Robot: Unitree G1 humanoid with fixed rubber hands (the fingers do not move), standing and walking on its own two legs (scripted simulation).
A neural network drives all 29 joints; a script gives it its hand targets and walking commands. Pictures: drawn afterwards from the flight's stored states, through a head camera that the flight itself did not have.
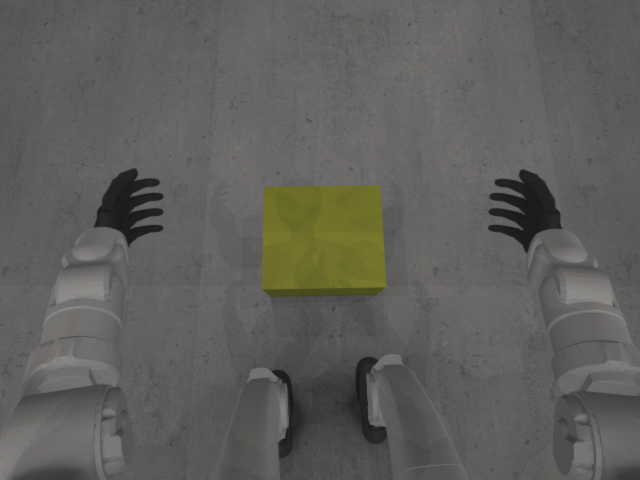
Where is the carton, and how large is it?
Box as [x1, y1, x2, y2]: [262, 185, 385, 296]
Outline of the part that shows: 379,185 264,187 262,289 270,296 376,294 385,287 385,271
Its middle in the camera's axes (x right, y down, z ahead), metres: +0.01 +0.00 +1.02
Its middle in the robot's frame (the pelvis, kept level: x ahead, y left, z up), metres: +0.52 -0.02 -0.60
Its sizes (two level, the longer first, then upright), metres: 0.291 0.256 0.163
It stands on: the floor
